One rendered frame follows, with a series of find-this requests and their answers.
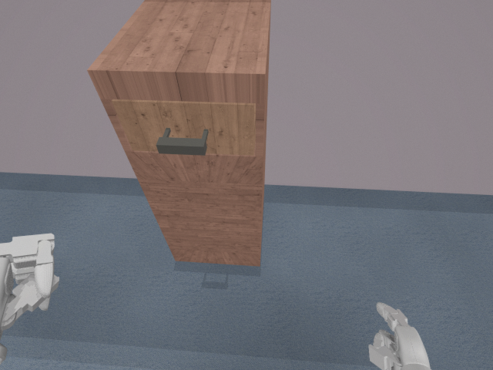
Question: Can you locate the handle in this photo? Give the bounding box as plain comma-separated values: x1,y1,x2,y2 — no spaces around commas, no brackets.
156,128,209,156

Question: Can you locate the right robot hand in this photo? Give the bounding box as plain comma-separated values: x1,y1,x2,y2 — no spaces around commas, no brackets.
368,302,430,370

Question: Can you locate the left robot hand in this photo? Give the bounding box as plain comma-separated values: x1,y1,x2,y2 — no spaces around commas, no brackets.
0,234,59,340

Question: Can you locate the drawer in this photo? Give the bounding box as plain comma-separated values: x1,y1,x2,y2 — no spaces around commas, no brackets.
112,99,256,156

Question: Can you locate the cabinet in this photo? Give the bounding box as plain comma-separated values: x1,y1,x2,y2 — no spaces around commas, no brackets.
87,0,271,267

